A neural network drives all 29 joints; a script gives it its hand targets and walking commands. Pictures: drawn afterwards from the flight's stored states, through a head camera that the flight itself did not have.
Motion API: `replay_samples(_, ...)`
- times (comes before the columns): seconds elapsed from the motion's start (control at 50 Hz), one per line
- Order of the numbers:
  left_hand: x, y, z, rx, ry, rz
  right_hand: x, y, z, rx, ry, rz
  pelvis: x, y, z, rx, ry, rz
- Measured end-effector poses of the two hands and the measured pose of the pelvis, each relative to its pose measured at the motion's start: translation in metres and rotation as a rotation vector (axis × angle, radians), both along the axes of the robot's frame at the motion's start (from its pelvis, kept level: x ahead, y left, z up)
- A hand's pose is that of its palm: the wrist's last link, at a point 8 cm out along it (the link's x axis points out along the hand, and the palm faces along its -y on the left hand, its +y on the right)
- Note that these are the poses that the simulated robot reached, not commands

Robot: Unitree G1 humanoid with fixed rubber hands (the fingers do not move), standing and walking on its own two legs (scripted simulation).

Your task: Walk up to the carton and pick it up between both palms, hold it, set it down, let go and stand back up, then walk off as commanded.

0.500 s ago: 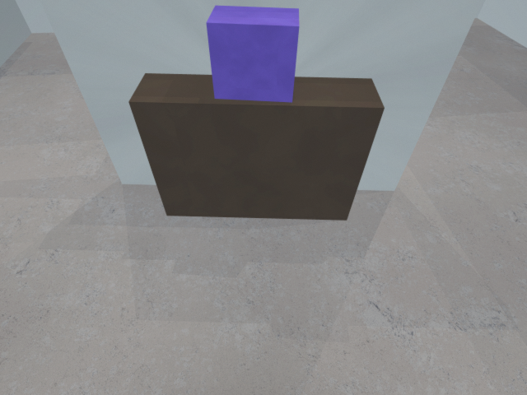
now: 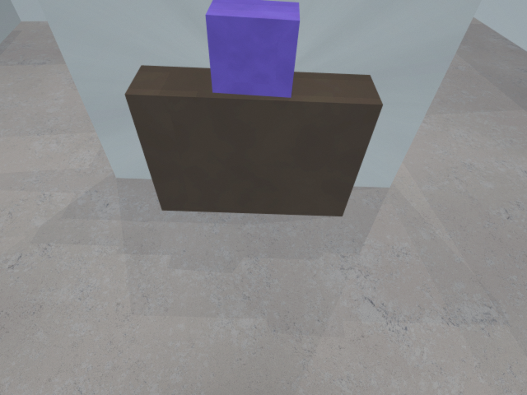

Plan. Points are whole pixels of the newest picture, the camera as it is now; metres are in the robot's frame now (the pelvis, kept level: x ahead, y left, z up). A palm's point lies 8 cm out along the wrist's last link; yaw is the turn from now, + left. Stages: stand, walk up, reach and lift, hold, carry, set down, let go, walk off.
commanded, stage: stand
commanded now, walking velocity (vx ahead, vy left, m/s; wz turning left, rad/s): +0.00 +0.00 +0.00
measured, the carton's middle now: (254, 49) +1.19 +0.02 -0.01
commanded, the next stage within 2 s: none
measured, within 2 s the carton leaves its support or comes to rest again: neither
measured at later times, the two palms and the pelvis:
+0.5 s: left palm out of the picture +0.06 +0.29 -0.13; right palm out of the picture +0.07 -0.28 -0.12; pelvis +0.00 +0.01 +0.00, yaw +0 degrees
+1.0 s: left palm out of the picture +0.07 +0.29 -0.12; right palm out of the picture +0.05 -0.28 -0.13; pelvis +0.00 +0.01 +0.00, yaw +0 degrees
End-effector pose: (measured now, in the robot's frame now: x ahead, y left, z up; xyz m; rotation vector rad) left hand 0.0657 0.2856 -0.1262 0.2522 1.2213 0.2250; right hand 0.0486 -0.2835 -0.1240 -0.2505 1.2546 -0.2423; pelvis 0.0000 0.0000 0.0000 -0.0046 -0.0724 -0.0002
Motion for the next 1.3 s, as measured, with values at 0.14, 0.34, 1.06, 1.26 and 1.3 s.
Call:
replay_samples(0.14, 0.003, 0.005, 0.001, 0.007, 0.000, -0.007, 0.003, 0.001, 0.001, -0.009, -0.003, -0.003, 0.001, 0.003, 0.000, 0.002, 0.004, -0.004)
replay_samples(0.34, 0.003, 0.008, 0.002, 0.009, -0.004, -0.003, 0.015, 0.003, 0.003, -0.003, -0.026, 0.006, 0.003, 0.006, 0.001, 0.006, 0.006, -0.007)
replay_samples(1.06, 0.001, 0.004, 0.003, 0.005, -0.016, 0.009, 0.006, 0.007, -0.002, 0.007, -0.002, 0.004, 0.002, 0.006, 0.001, 0.004, 0.007, 0.004)
replay_samples(1.26, -0.010, 0.008, 0.005, 0.023, -0.004, 0.020, 0.011, 0.003, -0.001, 0.006, -0.022, 0.005, 0.002, 0.004, 0.001, 0.002, 0.003, 0.007)
replay_samples(1.3, -0.011, 0.008, 0.005, 0.021, -0.001, 0.021, 0.012, 0.002, 0.000, 0.002, -0.022, 0.009, 0.001, 0.004, 0.001, 0.002, 0.003, 0.010)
